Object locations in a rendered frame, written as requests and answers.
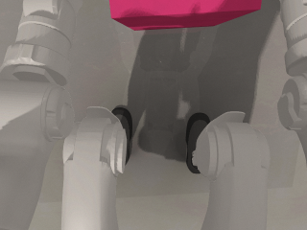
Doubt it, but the carton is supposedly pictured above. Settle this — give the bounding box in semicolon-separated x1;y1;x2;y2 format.
109;0;262;31

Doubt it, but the robot left shin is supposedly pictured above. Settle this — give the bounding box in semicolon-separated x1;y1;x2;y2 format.
62;106;123;165

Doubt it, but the right robot upper arm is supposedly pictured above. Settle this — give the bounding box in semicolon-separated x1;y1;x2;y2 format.
277;71;307;166

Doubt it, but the robot left forearm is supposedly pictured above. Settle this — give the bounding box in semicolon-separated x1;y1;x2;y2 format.
0;0;83;86

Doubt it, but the robot left thigh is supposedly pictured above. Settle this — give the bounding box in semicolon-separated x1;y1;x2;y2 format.
60;117;128;230

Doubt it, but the left robot upper arm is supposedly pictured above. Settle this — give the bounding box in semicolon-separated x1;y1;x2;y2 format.
0;80;75;230

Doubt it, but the robot right forearm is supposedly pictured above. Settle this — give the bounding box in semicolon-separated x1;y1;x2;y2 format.
279;0;307;77

